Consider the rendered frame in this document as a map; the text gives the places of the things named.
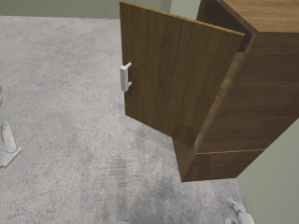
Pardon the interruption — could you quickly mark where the cupboard door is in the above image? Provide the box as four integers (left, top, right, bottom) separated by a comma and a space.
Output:
120, 0, 245, 147

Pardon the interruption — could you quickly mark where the handle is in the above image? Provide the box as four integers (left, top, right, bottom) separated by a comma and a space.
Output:
120, 63, 132, 92

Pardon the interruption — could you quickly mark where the robot left hand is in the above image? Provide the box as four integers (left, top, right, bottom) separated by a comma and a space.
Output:
0, 83, 21, 169

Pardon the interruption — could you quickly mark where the robot right hand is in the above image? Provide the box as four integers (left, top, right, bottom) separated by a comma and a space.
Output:
224, 198, 255, 224

